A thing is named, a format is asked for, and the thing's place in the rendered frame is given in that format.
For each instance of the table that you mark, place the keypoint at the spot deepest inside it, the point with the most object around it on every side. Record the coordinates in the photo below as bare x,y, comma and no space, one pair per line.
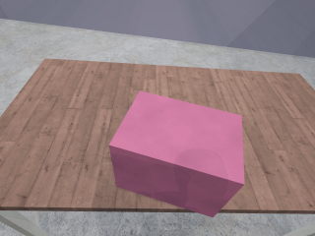
55,136

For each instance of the carton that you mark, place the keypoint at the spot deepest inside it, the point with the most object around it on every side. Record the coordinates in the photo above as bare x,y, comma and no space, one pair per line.
181,153

